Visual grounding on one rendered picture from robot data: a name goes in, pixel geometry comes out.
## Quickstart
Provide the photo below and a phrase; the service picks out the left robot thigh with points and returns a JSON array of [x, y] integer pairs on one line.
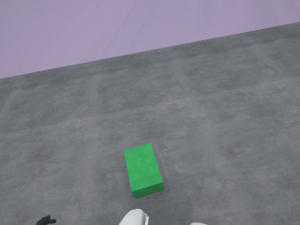
[[135, 217]]

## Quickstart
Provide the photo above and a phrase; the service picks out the carton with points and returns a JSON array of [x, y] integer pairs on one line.
[[143, 171]]

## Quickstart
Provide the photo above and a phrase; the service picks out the robot left hand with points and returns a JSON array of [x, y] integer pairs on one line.
[[46, 220]]

